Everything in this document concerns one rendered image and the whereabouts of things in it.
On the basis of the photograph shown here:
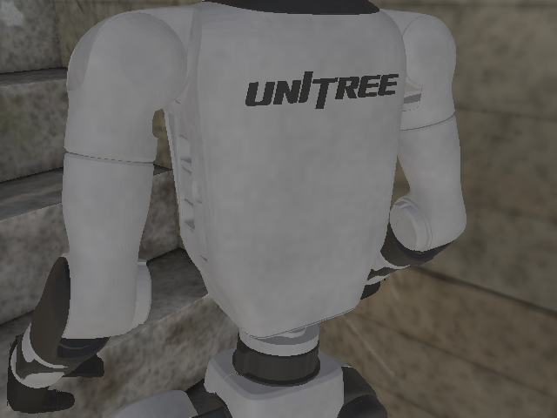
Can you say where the stairs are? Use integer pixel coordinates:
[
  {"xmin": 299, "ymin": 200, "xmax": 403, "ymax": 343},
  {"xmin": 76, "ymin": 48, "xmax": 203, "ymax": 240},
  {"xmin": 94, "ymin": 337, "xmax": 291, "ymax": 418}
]
[{"xmin": 0, "ymin": 0, "xmax": 239, "ymax": 418}]

